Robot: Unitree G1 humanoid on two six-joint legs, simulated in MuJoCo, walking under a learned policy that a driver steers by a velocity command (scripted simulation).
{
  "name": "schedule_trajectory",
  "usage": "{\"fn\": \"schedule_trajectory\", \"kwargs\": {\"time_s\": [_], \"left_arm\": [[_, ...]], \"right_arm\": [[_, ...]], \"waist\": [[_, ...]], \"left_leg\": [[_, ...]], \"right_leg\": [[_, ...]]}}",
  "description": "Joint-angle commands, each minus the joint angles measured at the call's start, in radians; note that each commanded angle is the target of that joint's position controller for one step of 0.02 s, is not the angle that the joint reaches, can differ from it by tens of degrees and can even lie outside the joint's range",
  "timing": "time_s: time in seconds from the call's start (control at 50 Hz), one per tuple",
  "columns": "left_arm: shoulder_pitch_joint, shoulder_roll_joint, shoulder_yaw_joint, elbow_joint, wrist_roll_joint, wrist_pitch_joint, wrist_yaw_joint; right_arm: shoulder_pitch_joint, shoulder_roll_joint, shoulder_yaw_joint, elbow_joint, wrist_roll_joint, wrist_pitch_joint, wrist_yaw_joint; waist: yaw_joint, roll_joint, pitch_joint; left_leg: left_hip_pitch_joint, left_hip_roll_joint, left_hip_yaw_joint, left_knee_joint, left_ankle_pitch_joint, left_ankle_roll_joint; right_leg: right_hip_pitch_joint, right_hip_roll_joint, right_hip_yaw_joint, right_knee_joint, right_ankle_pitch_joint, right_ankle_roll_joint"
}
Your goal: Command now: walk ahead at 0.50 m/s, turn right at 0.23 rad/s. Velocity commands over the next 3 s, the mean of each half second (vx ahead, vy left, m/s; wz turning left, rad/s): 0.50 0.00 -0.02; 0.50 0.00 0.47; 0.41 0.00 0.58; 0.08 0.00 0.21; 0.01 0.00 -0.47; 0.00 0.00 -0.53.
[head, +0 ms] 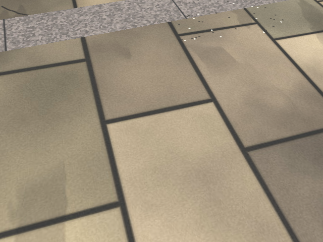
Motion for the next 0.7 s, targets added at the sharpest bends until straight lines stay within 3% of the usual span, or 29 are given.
{"fn": "schedule_trajectory", "kwargs": {"time_s": [0.02, 0.12, 0.2, 0.24, 0.26, 0.28, 0.3, 0.32, 0.34, 0.36, 0.38, 0.4, 0.42, 0.46, 0.5, 0.6, 0.7], "left_arm": [[-0.032, 0.037, 0.005, -0.084, 0.011, -0.017, -0.005], [-0.188, 0.012, -0.012, -0.115, 0.005, -0.035, -0.022], [-0.281, 0.029, -0.008, -0.150, -0.005, -0.040, -0.038], [-0.269, 0.049, 0.000, -0.155, -0.004, -0.044, -0.043], [-0.209, 0.069, 0.011, -0.140, 0.000, -0.045, -0.042], [-0.086, 0.106, 0.032, -0.101, 0.007, -0.043, -0.036], [0.085, 0.161, 0.054, -0.064, 0.014, -0.039, -0.025], [0.187, 0.271, 0.077, -0.051, 0.030, -0.032, -0.017], [0.212, 0.198, 0.059, -0.044, 0.020, -0.028, -0.017], [0.148, 0.151, 0.039, -0.042, 0.015, -0.030, -0.018], [0.082, 0.118, 0.028, -0.046, 0.014, -0.031, -0.018], [0.024, 0.085, 0.018, -0.043, 0.016, -0.035, -0.022], [-0.016, 0.067, 0.013, -0.042, 0.023, -0.045, -0.025], [-0.048, 0.071, 0.019, -0.023, 0.028, -0.066, -0.028], [-0.049, 0.074, 0.024, -0.002, 0.036, -0.078, -0.022], [-0.018, 0.103, 0.033, 0.040, 0.031, -0.077, -0.003], [0.070, 0.137, 0.045, 0.093, 0.012, -0.049, 0.007]], "right_arm": [[-0.028, -0.147, -0.029, -0.046, 0.011, -0.018, -0.005], [0.032, -0.186, -0.033, -0.007, 0.026, 0.000, -0.010], [0.101, -0.201, -0.032, 0.033, 0.035, 0.020, -0.010], [0.102, -0.216, -0.036, 0.045, 0.037, 0.032, -0.014], [0.087, -0.226, -0.038, 0.046, 0.039, 0.037, -0.018], [0.085, -0.214, -0.032, 0.047, 0.040, 0.041, -0.021], [0.073, -0.178, -0.014, 0.029, 0.024, 0.037, -0.024], [0.164, -0.069, 0.024, -0.006, 0.009, 0.019, -0.017], [0.151, -0.109, 0.017, 0.014, 0.023, 0.000, -0.013], [0.072, -0.182, -0.008, -0.008, 0.051, -0.005, -0.008], [0.017, -0.176, -0.007, -0.020, 0.054, -0.003, -0.008], [-0.006, -0.164, -0.009, -0.021, 0.040, 0.005, -0.011], [0.015, -0.151, -0.013, -0.014, 0.033, 0.021, -0.014], [0.055, -0.104, -0.007, 0.000, 0.034, 0.046, -0.016], [0.022, -0.101, -0.011, -0.008, 0.035, 0.059, -0.022], [-0.107, -0.073, -0.004, -0.049, 0.026, 0.050, -0.001], [-0.262, -0.056, 0.009, -0.127, 0.026, 0.050, 0.030]], "waist": [[0.019, 0.133, 0.001], [-0.037, 0.116, 0.016], [-0.058, 0.128, 0.040], [-0.031, 0.141, 0.032], [0.013, 0.143, -0.001], [0.076, 0.126, -0.080], [0.152, 0.089, -0.204], [0.140, -0.152, -0.351], [0.159, -0.177, -0.410], [0.150, -0.107, -0.239], [0.121, -0.063, -0.148], [0.089, -0.037, -0.074], [0.053, -0.059, -0.040], [0.013, -0.071, -0.026], [0.010, -0.032, 0.001], [0.048, -0.002, 0.038], [0.108, 0.022, 0.091]], "left_leg": [[0.091, 0.274, -0.256, -0.230, 0.147, 0.201], [0.095, 0.236, -0.125, -0.236, 0.212, 0.165], [0.185, 0.282, -0.134, -0.200, 0.232, 0.148], [0.232, 0.302, -0.134, -0.151, 0.322, 0.130], [0.234, 0.289, -0.110, -0.078, 0.462, 0.114], [0.203, 0.248, -0.067, 0.068, 0.592, 0.090], [0.052, 0.204, -0.027, 0.302, 0.486, 0.052], [-0.363, 0.053, 0.018, 0.708, 0.006, -0.023], [-0.488, 0.029, -0.125, 0.858, -0.393, -0.018], [-0.567, 0.082, -0.140, 0.912, -0.341, -0.006], [-0.554, 0.127, -0.115, 0.874, -0.252, -0.002], [-0.525, 0.153, -0.105, 0.817, -0.187, -0.010], [-0.463, 0.180, -0.116, 0.779, -0.131, -0.016], [-0.397, 0.184, -0.118, 0.759, -0.072, -0.036], [-0.433, 0.178, -0.141, 0.718, 0.005, -0.048], [-0.443, 0.155, -0.105, 0.433, 0.266, -0.041], [-0.495, 0.140, -0.036, 0.264, 0.239, 0.000]], "right_leg": [[-0.139, -0.069, 0.010, -0.126, 0.093, 0.014], [-0.051, -0.046, -0.045, -0.425, 0.330, 0.021], [-0.034, -0.021, -0.059, -0.530, 0.311, -0.002], [0.016, -0.004, -0.069, -0.573, 0.250, -0.030], [0.117, 0.020, -0.092, -0.608, 0.245, -0.049], [0.304, 0.045, -0.114, -0.635, 0.260, -0.077], [0.580, -0.051, -0.016, -0.594, 0.287, -0.127], [0.965, -0.328, 0.421, -0.629, 0.173, -0.281], [0.960, -0.382, 0.638, -0.752, 0.060, -0.312], [0.827, -0.349, 0.488, -0.773, 0.025, -0.261], [0.689, -0.303, 0.356, -0.801, 0.051, -0.226], [0.566, -0.261, 0.265, -0.845, 0.092, -0.207], [0.470, -0.234, 0.197, -0.890, 0.131, -0.192], [0.380, -0.224, 0.106, -0.942, 0.242, -0.199], [0.366, -0.215, 0.022, -0.970, 0.315, -0.192], [0.416, -0.188, -0.147, -0.986, 0.403, -0.152], [0.584, -0.240, -0.208, -0.951, 0.454, -0.135]]}}
Next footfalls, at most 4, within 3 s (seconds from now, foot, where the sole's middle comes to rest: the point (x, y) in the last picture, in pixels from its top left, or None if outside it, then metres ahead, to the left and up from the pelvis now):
0.30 right None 0.32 -0.16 -0.78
0.84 left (134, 217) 0.60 0.10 -0.78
1.30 right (157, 153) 0.93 0.00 -0.78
1.76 left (103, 171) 0.83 0.26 -0.78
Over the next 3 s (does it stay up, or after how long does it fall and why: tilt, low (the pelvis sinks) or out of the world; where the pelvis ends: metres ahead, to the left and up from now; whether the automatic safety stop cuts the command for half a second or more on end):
stays up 0.87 0.12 0.00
